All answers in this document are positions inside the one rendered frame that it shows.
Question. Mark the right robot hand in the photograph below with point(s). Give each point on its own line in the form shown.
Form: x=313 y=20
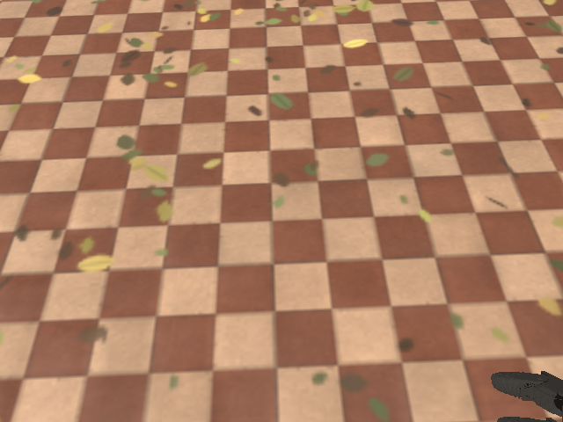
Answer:
x=545 y=390

